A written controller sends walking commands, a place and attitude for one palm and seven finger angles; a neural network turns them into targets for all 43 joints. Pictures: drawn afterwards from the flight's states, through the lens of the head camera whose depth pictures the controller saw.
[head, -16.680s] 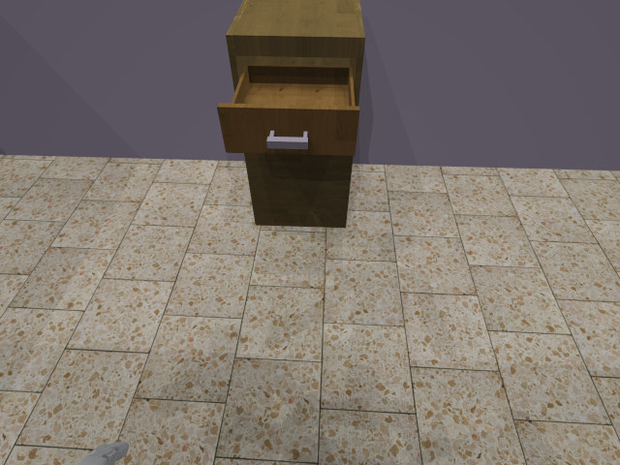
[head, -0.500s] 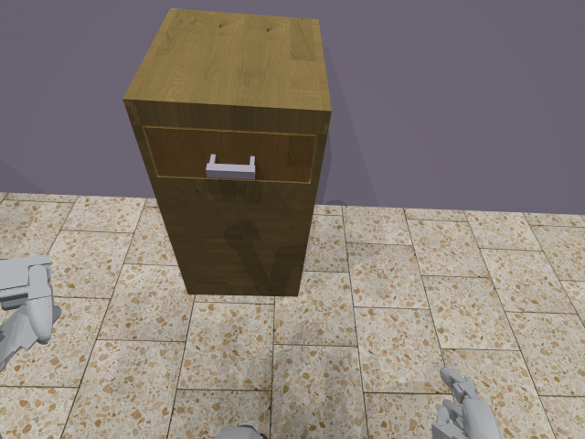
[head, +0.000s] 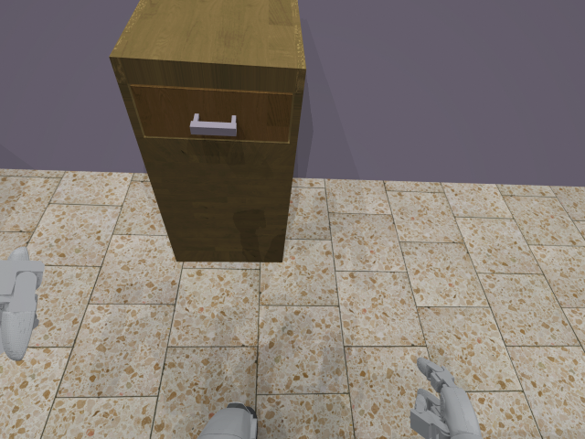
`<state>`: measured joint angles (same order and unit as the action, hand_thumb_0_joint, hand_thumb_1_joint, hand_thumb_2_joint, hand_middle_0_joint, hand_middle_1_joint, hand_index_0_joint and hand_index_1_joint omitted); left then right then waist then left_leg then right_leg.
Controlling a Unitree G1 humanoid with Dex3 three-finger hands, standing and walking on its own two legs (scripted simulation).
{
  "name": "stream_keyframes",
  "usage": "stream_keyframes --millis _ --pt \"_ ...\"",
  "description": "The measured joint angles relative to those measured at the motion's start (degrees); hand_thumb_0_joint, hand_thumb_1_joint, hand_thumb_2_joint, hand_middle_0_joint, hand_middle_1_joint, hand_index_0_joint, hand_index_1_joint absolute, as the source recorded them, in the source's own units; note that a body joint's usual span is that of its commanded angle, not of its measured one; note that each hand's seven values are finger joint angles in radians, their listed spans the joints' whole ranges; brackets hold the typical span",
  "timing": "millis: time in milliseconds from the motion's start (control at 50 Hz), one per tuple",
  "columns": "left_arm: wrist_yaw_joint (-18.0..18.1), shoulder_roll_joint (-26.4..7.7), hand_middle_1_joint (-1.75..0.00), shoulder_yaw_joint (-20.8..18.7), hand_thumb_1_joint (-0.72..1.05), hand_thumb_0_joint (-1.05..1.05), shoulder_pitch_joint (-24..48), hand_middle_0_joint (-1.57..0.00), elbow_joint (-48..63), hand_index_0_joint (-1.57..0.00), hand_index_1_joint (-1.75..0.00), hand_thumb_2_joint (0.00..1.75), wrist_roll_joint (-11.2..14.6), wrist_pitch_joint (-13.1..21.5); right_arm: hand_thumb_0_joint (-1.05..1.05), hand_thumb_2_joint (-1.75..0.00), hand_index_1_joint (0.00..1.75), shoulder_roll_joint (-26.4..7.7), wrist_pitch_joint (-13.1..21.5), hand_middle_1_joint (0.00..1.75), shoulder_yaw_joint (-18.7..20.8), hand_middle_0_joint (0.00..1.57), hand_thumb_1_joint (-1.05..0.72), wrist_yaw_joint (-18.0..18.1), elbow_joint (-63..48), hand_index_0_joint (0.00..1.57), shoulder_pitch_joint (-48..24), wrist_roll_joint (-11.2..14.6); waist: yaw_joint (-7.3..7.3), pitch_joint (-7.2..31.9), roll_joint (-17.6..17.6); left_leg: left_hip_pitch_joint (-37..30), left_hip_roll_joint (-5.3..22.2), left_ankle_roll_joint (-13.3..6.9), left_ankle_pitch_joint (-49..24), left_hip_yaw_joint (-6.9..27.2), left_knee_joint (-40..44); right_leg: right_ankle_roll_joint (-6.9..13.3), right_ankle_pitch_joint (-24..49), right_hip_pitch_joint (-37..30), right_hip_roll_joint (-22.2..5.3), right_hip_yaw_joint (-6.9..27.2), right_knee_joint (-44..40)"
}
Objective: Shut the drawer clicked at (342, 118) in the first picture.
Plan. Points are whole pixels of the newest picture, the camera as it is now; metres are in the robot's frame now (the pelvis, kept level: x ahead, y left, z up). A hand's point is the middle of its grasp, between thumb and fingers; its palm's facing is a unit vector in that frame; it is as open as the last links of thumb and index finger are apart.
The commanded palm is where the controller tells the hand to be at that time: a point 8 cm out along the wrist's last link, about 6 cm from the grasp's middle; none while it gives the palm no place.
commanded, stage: stop stepping back and stand still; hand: left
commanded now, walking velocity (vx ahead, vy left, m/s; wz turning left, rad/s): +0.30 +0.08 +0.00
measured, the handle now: (214, 123) +0.77 +0.23 -0.07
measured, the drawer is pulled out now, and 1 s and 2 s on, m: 0.00 0.00 0.00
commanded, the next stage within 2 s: let the arm hang, fingers relaxed in 0.84 s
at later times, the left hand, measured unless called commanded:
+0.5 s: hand out of the picture +0.13 +0.28 +0.19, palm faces +0.33 -0.79 -0.51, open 3.2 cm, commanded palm +0.05 +0.32 +0.20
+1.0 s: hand out of the picture +0.12 +0.31 +0.12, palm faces +0.25 -0.83 -0.50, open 3.2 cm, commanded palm none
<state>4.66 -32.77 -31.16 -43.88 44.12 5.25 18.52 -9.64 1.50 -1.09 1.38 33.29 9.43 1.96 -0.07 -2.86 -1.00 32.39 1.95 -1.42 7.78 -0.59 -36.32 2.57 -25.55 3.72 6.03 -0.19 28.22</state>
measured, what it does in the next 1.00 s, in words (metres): walks backwards: left foot, then left foot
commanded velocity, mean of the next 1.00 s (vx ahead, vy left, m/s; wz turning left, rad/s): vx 0.01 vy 0.01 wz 0.00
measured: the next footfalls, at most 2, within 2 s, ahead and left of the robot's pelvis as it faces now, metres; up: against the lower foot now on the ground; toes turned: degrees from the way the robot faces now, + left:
left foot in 0.04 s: +0.16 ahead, +0.09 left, +0.00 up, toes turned +1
left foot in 0.32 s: +0.03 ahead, +0.13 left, +0.00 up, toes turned +1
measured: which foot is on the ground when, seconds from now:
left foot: up 0.00-0.02, down 0.04-0.18, up 0.20-0.30, down 0.32-1.00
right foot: down 0.00-1.00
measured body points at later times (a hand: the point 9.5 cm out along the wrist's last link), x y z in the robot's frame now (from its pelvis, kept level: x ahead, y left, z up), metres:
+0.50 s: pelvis -0.08 +0.04 +0.01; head -0.04 +0.06 +0.46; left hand +0.10 +0.32 +0.22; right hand +0.09 -0.18 -0.06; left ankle +0.02 +0.12 -0.72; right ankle -0.09 -0.08 -0.72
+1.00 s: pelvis -0.08 +0.06 +0.01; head -0.07 +0.07 +0.46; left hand +0.10 +0.35 +0.15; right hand +0.10 -0.16 -0.07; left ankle -0.01 +0.13 -0.72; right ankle -0.11 -0.06 -0.72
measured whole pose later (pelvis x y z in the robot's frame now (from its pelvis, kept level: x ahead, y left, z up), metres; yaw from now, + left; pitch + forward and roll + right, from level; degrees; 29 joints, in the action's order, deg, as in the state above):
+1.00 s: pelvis -0.08 +0.06 +0.01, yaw +3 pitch +1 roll -2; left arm 3.8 -23.5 -13.8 -27.5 19.0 -1.5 11.6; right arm -13.0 8.5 -0.1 0.5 39.0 9.1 0.5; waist -0.6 -1.1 2.1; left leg 22.8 -2.5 -3.1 7.6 0.3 -30.2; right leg 0.7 -16.2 11.1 2.4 -1.5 27.1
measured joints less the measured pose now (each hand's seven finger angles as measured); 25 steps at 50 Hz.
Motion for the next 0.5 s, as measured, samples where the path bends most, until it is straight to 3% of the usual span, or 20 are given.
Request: stream_keyframes --millis 40,120,180,220,260,320,360,440,500 --pt "0.7 2.1 -1.59 0.0 0.88 0.01 -0.9 -1.4 -1.9 -1.4 -1.6 0.9 0.2 -1.6 0.01 -0.9 0.3 -0.8 -0.2 0.3 0.2 0.2 -0.9 0.8 0.4 0.2 3.4 -0.1 0.36 4.0 -0.5 -4.4 -1.0 -0.5 -0.5 -0.7 1.5 -0.4 -1.0 0.0 -1.1 0.4 1.4" --pt "2.6 9.7 -1.6 5.0 0.89 0.0 6.7 -1.41 -12.2 -1.4 -1.6 0.9 -0.9 -4.7 0.01 -0.9 0.3 -3.6 1.4 0.3 1.4 0.2 -0.9 2.7 1.8 0.2 5.0 -0.5 0.45 5.4 1.4 -6.2 -2.6 -1.8 -2.5 -1.2 4.5 -1.6 -0.6 0.0 -2.9 0.1 2.4" --pt "3.3 13.3 -1.6 8.5 0.89 0.0 10.4 -1.4 -17.3 -1.4 -1.6 0.9 -2.1 -7.4 0.01 -0.9 0.3 -4.4 1.7 0.3 1.9 0.2 -0.9 3.2 2.3 0.2 5.1 -0.9 0.91 4.9 2.5 -5.7 -3.2 -0.9 1.3 -0.3 4.6 -1.5 1.2 0.0 -3.1 -1.0 1.0" --pt "3.3 14.1 -1.6 10.9 0.89 0.01 10.5 -1.4 -16.4 -1.4 -1.6 0.9 -2.7 -8.3 0.01 -0.9 0.3 -4.2 2.0 0.3 2.0 0.2 -0.9 3.0 2.8 0.2 5.5 -1.0 0.6 4.3 1.7 -4.2 -3.4 0.3 5.1 0.4 -2.3 -1.2 1.9 0.1 -3.3 -1.2 0.7" --pt "3.1 14.0 -1.6 12.6 0.89 0.01 9.2 -1.41 -13.2 -1.4 -1.6 0.9 -3.3 -8.2 0.01 -0.9 0.3 -3.7 2.4 0.3 1.8 0.2 -0.9 2.6 3.6 0.2 6.3 -1.0 0.04 4.6 -0.3 -5.0 -3.1 0.5 6.5 0.5 -8.4 -1.3 2.3 0.3 -3.7 -0.6 0.6" --pt "3.1 12.3 -1.6 13.0 0.89 0.01 8.1 -1.41 -8.1 -1.4 -1.6 0.9 -3.9 -6.0 0.01 -0.9 0.3 -3.7 4.1 0.3 1.4 0.2 -0.9 2.8 2.5 0.2 7.8 -0.9 0.84 5.0 -1.3 -11.2 -1.6 -0.1 7.3 1.4 0.0 -2.3 1.5 2.0 -3.9 -1.1 2.5" --pt "3.4 10.3 -1.6 11.2 0.89 0.01 9.9 -1.41 -7.7 -1.4 -1.6 0.9 -4.1 -4.5 0.01 -0.9 0.3 -2.7 5.3 0.3 1.6 0.2 -0.9 3.1 2.7 0.2 6.1 -1.2 1.07 2.7 -2.9 -10.9 -3.3 -1.0 6.8 0.6 1.2 -2.6 1.2 4.4 -5.5 -0.4 5.5" --pt "3.7 6.6 -1.6 6.4 0.89 0.01 11.1 -1.41 -8.7 -1.4 -1.6 0.9 -3.3 -4.2 0.01 -0.9 0.3 -0.5 7.2 0.3 0.7 0.2 -0.9 2.3 1.5 0.2 2.6 -2.2 1.28 -1.4 -2.6 -11.5 -3.6 -1.8 0.7 -0.9 6.0 -2.7 -0.5 9.3 -5.0 0.8 9.2" --pt "3.5 5.7 -1.6 5.2 0.89 0.01 8.5 -1.4 -8.1 -1.4 -1.6 0.9 -2.6 -4.4 0.01 -0.9 0.3 0.7 7.5 0.3 -0.4 0.2 -0.9 1.3 0.3 0.2 1.8 -2.1 1.81 -1.8 -1.3 -11.7 -3.5 -1.9 -1.5 -1.1 8.8 -2.6 1.3 9.4 -4.8 -0.3 4.6"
